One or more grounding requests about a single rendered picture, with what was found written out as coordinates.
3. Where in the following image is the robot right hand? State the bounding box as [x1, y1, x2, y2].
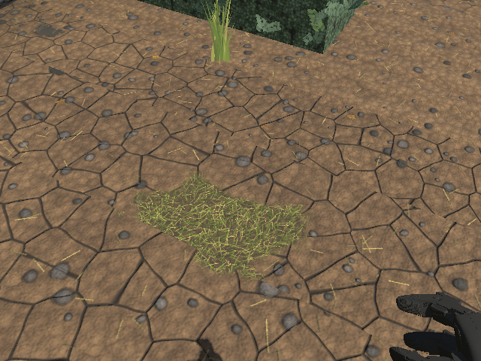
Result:
[389, 292, 481, 361]

